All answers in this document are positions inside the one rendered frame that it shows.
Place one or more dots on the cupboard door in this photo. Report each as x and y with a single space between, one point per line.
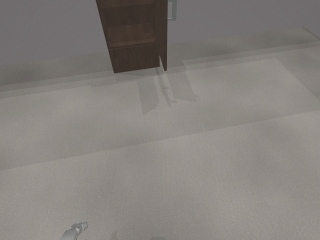
161 29

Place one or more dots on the handle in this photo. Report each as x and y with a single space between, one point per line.
174 10

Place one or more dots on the left robot hand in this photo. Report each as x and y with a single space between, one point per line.
74 231

